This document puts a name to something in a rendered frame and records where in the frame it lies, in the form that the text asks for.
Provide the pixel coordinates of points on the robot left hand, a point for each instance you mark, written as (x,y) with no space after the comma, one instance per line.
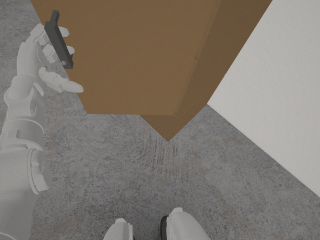
(31,59)

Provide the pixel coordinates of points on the left robot shin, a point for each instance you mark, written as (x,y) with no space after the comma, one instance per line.
(119,220)

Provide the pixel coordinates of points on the robot left upper arm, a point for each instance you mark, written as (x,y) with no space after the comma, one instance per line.
(24,174)

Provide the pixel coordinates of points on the handle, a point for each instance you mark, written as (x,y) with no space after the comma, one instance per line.
(53,32)

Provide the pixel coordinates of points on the robot left forearm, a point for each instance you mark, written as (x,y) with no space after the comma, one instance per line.
(24,124)

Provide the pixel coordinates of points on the cupboard door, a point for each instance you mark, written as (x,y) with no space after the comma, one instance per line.
(132,57)

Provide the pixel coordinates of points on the robot shin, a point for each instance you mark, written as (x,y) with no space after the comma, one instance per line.
(119,220)
(177,209)

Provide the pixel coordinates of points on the right robot shin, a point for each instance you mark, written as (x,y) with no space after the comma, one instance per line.
(177,209)

